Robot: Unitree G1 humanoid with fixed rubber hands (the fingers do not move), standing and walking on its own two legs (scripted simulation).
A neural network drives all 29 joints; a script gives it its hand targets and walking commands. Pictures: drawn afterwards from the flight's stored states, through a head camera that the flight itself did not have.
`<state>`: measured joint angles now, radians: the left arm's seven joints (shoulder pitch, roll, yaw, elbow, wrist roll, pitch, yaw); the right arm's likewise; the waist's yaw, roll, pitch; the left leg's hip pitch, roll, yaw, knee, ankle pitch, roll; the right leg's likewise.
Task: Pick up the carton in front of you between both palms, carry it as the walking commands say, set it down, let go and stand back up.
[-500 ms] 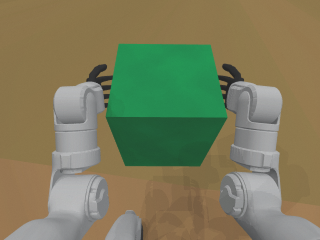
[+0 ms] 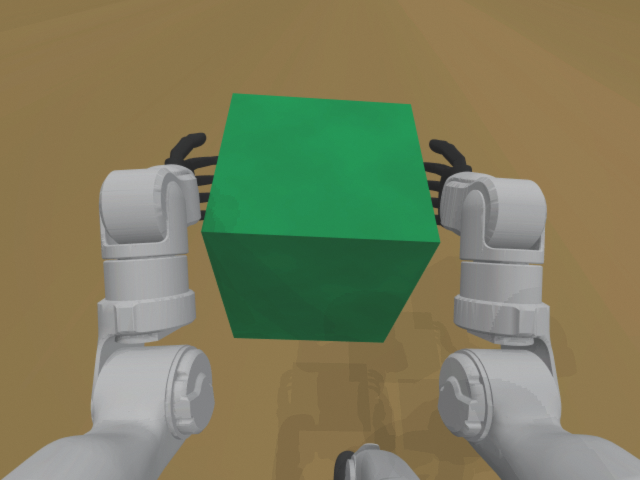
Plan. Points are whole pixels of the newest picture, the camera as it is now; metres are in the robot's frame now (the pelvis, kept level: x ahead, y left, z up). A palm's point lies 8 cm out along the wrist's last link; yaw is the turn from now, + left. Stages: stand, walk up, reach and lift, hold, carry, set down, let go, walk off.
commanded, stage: carry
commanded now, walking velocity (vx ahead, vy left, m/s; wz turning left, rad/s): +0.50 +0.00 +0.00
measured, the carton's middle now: (315, 230) +0.39 -0.01 +0.10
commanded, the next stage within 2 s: none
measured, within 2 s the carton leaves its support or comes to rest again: neither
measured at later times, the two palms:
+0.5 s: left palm (186, 57) +0.66 +0.17 +0.19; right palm (380, 51) +0.67 -0.13 +0.19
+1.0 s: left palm (231, 42) +0.89 +0.13 +0.11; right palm (373, 45) +0.89 -0.16 +0.11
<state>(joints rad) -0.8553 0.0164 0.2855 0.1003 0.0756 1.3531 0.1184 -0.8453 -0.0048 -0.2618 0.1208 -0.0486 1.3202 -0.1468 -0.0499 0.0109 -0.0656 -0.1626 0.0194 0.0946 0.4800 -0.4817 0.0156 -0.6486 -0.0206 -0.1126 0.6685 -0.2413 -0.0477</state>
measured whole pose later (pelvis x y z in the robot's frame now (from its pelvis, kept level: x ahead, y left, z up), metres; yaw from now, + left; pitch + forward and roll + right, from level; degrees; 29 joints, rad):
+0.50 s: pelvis +0.30 +0.01 +0.01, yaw +0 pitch +5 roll +0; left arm -0.85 0.03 0.25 0.19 0.06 1.32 0.13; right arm -0.87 -0.01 -0.28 0.20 -0.10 1.32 -0.12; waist 0.02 -0.02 -0.10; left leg -0.51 0.00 0.14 0.54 -0.10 0.07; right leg -0.19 -0.04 -0.10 0.71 -0.48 -0.01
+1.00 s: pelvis +0.61 -0.01 +0.02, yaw +1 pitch +4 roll -1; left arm -0.23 -0.15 0.10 -0.25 0.13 1.20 0.09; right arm -0.21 0.14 -0.16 -0.29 -0.12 1.21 -0.08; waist 0.00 0.03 -0.11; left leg -0.26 0.04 0.06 0.99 -0.46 -0.01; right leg -0.42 -0.01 -0.22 0.49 -0.14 -0.09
